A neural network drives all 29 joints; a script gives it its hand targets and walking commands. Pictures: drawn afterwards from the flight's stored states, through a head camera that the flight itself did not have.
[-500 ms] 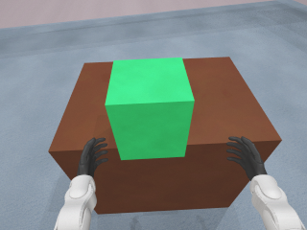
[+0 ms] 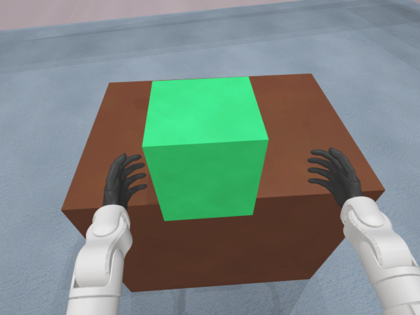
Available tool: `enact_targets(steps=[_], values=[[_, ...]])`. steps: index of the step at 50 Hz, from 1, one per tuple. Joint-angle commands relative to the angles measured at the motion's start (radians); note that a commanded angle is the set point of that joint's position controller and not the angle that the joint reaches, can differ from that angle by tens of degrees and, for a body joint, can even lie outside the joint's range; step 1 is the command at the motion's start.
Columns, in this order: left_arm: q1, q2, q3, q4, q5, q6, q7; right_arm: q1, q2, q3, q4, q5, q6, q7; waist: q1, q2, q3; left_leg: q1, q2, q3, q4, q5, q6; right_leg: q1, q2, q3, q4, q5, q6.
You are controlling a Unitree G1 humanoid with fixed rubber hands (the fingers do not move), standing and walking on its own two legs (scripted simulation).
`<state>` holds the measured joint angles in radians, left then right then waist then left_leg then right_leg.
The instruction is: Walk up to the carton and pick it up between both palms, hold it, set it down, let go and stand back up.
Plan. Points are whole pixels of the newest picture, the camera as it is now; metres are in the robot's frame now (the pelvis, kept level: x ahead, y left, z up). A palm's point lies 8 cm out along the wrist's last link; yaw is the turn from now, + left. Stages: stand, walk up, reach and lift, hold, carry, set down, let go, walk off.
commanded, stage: reach and lift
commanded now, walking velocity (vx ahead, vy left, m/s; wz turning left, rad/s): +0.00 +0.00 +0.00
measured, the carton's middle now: (205, 151) +0.45 +0.06 +0.05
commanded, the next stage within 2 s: none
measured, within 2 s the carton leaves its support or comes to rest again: neither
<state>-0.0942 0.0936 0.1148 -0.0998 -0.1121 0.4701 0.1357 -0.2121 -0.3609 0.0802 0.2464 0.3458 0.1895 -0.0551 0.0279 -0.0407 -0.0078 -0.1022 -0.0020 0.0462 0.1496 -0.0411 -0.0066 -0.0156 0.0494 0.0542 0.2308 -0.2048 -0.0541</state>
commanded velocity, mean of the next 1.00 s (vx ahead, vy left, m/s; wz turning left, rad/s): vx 0.00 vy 0.00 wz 0.00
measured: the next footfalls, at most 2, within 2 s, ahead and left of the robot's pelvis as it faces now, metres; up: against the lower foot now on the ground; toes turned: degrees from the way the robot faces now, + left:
none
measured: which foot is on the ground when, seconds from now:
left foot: down 0.00-1.00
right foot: down 0.00-1.00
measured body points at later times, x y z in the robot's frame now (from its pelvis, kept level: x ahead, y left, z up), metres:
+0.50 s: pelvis -0.02 -0.02 +0.00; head -0.01 -0.01 +0.45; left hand +0.35 +0.22 +0.14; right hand +0.40 -0.19 +0.15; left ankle +0.02 +0.13 -0.75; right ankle -0.05 -0.08 -0.75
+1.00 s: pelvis -0.01 +0.00 +0.00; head +0.01 -0.01 +0.45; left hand +0.42 +0.23 +0.20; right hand +0.47 -0.17 +0.19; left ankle +0.02 +0.13 -0.75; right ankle -0.05 -0.08 -0.75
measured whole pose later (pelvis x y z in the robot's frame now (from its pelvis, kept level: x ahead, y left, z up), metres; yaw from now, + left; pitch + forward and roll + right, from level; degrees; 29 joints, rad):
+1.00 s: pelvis -0.01 +0.00 +0.00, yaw +1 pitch +7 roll +0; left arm -0.91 0.29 0.19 0.57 -0.20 0.62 0.13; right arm -1.09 -0.39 0.08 0.94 0.38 0.42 -0.09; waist 0.04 0.00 -0.08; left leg -0.26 0.01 0.02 0.15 0.00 -0.01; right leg -0.16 0.07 0.03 0.21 -0.16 -0.05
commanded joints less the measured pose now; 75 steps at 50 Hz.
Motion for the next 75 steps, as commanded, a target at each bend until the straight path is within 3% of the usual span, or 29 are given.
enact_targets(steps=[1, 6, 8, 11, 14, 15, 18, 19, 22, 25, 27, 33, 34, 36, 39, 40, 44, 45, 50, 54, 55, 58, 59, 61, 67, 69, 71, 74, 75], values=[[-0.225, 0.051, 0.040, -0.055, 0.010, 0.073, -0.020, -0.247, -0.103, -0.044, 0.004, 0.005, 0.048, -0.018, -0.001, 0.045, -0.126, 0.329, 0.014, -0.045, 0.061, 0.167, 0.013, -0.175, -0.037, 0.002, -0.038, 0.299, 0.060], [-0.375, 0.102, 0.064, -0.105, -0.022, 0.084, 0.015, -0.433, -0.120, -0.056, -0.106, 0.001, 0.057, -0.019, 0.023, -0.025, -0.206, 0.319, 0.029, -0.053, 0.082, 0.197, 0.024, -0.194, -0.038, 0.002, -0.011, 0.288, 0.056], [-0.440, 0.104, 0.066, -0.054, -0.040, 0.081, 0.030, -0.488, -0.117, -0.046, -0.078, 0.017, 0.065, -0.013, 0.032, -0.023, -0.254, 0.324, 0.028, -0.039, 0.097, 0.185, 0.033, -0.215, -0.043, 0.005, 0.002, 0.268, 0.057], [-0.508, 0.110, 0.061, 0.037, -0.051, 0.115, 0.018, -0.533, -0.130, -0.070, 0.011, -0.022, 0.102, -0.020, 0.000, -0.004, -0.272, 0.338, 0.024, -0.045, 0.093, 0.139, 0.036, -0.228, -0.046, 0.003, -0.018, 0.257, 0.070], [-0.633, 0.150, 0.087, 0.110, -0.053, 0.143, 0.016, -0.666, -0.127, -0.064, 0.082, -0.008, 0.139, -0.031, 0.014, -0.002, -0.278, 0.320, 0.021, -0.043, 0.109, 0.118, 0.041, -0.237, -0.047, 0.003, -0.012, 0.227, 0.079], [-0.644, 0.151, 0.098, 0.143, -0.057, 0.148, 0.016, -0.690, -0.099, -0.041, 0.089, 0.003, 0.148, -0.035, 0.028, -0.033, -0.266, 0.308, 0.019, -0.044, 0.116, 0.119, 0.049, -0.239, -0.044, -0.001, -0.003, 0.241, 0.088], [-0.634, 0.154, 0.125, 0.217, -0.042, 0.147, 0.003, -0.672, -0.079, -0.030, 0.180, 0.005, 0.161, -0.041, 0.027, -0.025, -0.251, 0.253, 0.011, -0.048, 0.098, 0.161, 0.062, -0.145, -0.048, 0.015, 0.020, 0.368, 0.100], [-0.713, 0.181, 0.136, 0.176, -0.032, 0.143, 0.001, -0.722, -0.081, -0.042, 0.165, -0.002, 0.165, -0.042, 0.019, -0.021, -0.305, 0.254, 0.004, -0.044, 0.093, 0.170, 0.065, -0.124, -0.045, 0.010, 0.028, 0.401, 0.110], [-0.747, 0.179, 0.128, 0.177, -0.011, 0.136, -0.007, -0.768, -0.104, -0.064, 0.171, -0.004, 0.164, -0.044, 0.006, 0.048, -0.344, 0.314, 0.010, -0.049, 0.100, 0.248, 0.041, -0.142, -0.037, -0.001, 0.014, 0.413, 0.091], [-0.850, 0.212, 0.103, 0.282, -0.034, 0.143, -0.018, -0.872, -0.099, -0.061, 0.288, -0.018, 0.193, -0.047, -0.009, 0.056, -0.288, 0.299, 0.012, -0.046, 0.116, 0.145, 0.037, -0.236, -0.045, -0.001, -0.028, 0.260, 0.083], [-0.886, 0.213, 0.100, 0.346, -0.060, 0.137, -0.031, -0.864, -0.072, -0.057, 0.364, -0.014, 0.202, -0.047, -0.010, 0.032, -0.243, 0.274, 0.013, -0.049, 0.116, 0.125, 0.041, -0.259, -0.048, -0.011, -0.031, 0.251, 0.088], [-1.016, 0.275, 0.110, 0.452, -0.086, 0.108, -0.002, -1.131, -0.130, -0.055, 0.289, -0.015, 0.180, -0.052, 0.023, -0.041, -0.440, 0.268, 0.015, -0.070, 0.112, 0.177, 0.057, -0.212, -0.042, -0.016, -0.003, 0.316, 0.101], [-1.073, 0.286, 0.089, 0.451, -0.103, 0.098, 0.006, -1.176, -0.126, -0.051, 0.294, -0.008, 0.176, -0.053, 0.024, -0.025, -0.460, 0.235, 0.014, -0.069, 0.124, 0.182, 0.056, -0.220, -0.047, -0.015, 0.006, 0.326, 0.101], [-1.038, 0.278, 0.105, 0.546, -0.095, 0.093, 0.009, -1.132, -0.116, -0.040, 0.393, -0.005, 0.179, -0.053, 0.031, -0.037, -0.455, 0.229, 0.011, -0.069, 0.130, 0.184, 0.056, -0.213, -0.037, -0.022, 0.012, 0.334, 0.101], [-1.136, 0.312, 0.119, 0.531, -0.073, 0.103, 0.007, -1.172, -0.101, -0.032, 0.504, 0.005, 0.204, -0.054, 0.035, 0.011, -0.485, 0.272, 0.003, -0.067, 0.123, 0.223, 0.045, -0.235, -0.033, -0.015, 0.008, 0.396, 0.105], [-1.172, 0.314, 0.105, 0.522, -0.075, 0.105, 0.010, -1.201, -0.125, -0.056, 0.538, 0.006, 0.209, -0.054, 0.010, 0.055, -0.501, 0.295, 0.002, -0.072, 0.128, 0.230, 0.031, -0.251, -0.030, -0.021, -0.001, 0.376, 0.103], [-1.153, 0.313, 0.100, 0.564, -0.066, 0.117, 0.000, -1.170, -0.128, -0.042, 0.650, 0.020, 0.212, -0.045, 0.008, 0.086, -0.441, 0.380, 0.007, -0.083, 0.136, 0.318, 0.005, -0.330, -0.010, -0.035, -0.047, 0.369, 0.097], [-1.174, 0.326, 0.109, 0.555, -0.067, 0.121, 0.000, -1.210, -0.131, -0.031, 0.619, 0.031, 0.207, -0.039, 0.025, 0.071, -0.462, 0.388, 0.005, -0.083, 0.138, 0.335, 0.008, -0.343, -0.012, -0.035, -0.048, 0.384, 0.103], [-1.261, 0.347, 0.082, 0.528, -0.118, 0.140, 0.000, -1.403, -0.208, -0.052, 0.495, 0.023, 0.212, -0.031, 0.010, 0.030, -0.578, 0.420, 0.008, -0.090, 0.135, 0.378, -0.010, -0.329, 0.004, -0.048, -0.066, 0.393, 0.105], [-1.246, 0.333, 0.021, 0.658, -0.146, 0.152, -0.006, -1.334, -0.197, -0.049, 0.665, 0.025, 0.235, -0.016, -0.008, 0.067, -0.447, 0.424, 0.017, -0.096, 0.147, 0.328, -0.009, -0.414, 0.000, -0.050, -0.102, 0.319, 0.103], [-1.317, 0.369, 0.017, 0.655, -0.161, 0.149, -0.007, -1.363, -0.195, -0.038, 0.701, 0.025, 0.242, -0.010, -0.013, 0.038, -0.451, 0.417, 0.017, -0.104, 0.147, 0.297, -0.013, -0.438, 0.000, -0.047, -0.101, 0.290, 0.110], [-1.434, 0.395, -0.010, 0.638, -0.192, 0.124, 0.002, -1.470, -0.178, -0.006, 0.721, 0.064, 0.240, -0.001, -0.003, 0.042, -0.521, 0.377, 0.023, -0.102, 0.141, 0.261, -0.005, -0.436, -0.013, -0.040, -0.080, 0.268, 0.113], [-1.454, 0.412, 0.000, 0.670, -0.196, 0.114, 0.008, -1.525, -0.165, 0.013, 0.704, 0.081, 0.236, 0.003, 0.025, 0.009, -0.522, 0.351, 0.025, -0.101, 0.151, 0.261, 0.006, -0.440, -0.015, -0.033, -0.072, 0.269, 0.114], [-1.510, 0.446, -0.009, 0.630, -0.213, 0.096, 0.031, -1.569, -0.180, 0.009, 0.672, 0.099, 0.231, 0.005, 0.036, 0.038, -0.611, 0.349, 0.025, -0.096, 0.159, 0.277, 0.012, -0.430, -0.018, -0.025, -0.059, 0.277, 0.117], [-1.361, 0.425, 0.060, 0.928, -0.147, 0.128, -0.010, -1.531, -0.159, 0.068, 0.797, 0.086, 0.237, -0.017, 0.060, -0.008, -0.581, 0.289, 0.002, -0.099, 0.103, 0.340, 0.022, -0.262, -0.019, -0.028, -0.039, 0.515, 0.164], [-1.382, 0.428, 0.082, 0.859, -0.118, 0.113, -0.019, -1.527, -0.161, 0.056, 0.749, 0.086, 0.224, -0.023, 0.051, 0.018, -0.606, 0.293, -0.002, -0.098, 0.097, 0.428, 0.018, -0.231, -0.015, -0.028, -0.033, 0.627, 0.165], [-1.413, 0.437, 0.094, 0.786, -0.107, 0.095, -0.024, -1.520, -0.188, 0.011, 0.746, 0.060, 0.220, -0.020, 0.040, 0.020, -0.627, 0.366, -0.001, -0.103, 0.097, 0.469, -0.002, -0.284, -0.001, -0.043, -0.051, 0.589, 0.155], [-1.458, 0.446, 0.083, 0.716, -0.117, 0.084, -0.028, -1.507, -0.206, -0.046, 0.771, 0.008, 0.218, -0.019, -0.025, 0.025, -0.634, 0.486, 0.006, -0.110, 0.115, 0.522, -0.026, -0.396, 0.010, -0.061, -0.111, 0.536, 0.134], [-1.472, 0.442, 0.064, 0.686, -0.128, 0.083, -0.034, -1.495, -0.202, -0.041, 0.775, 0.018, 0.221, -0.014, -0.025, 0.052, -0.635, 0.528, 0.007, -0.110, 0.128, 0.544, -0.031, -0.437, 0.007, -0.063, -0.121, 0.514, 0.131]])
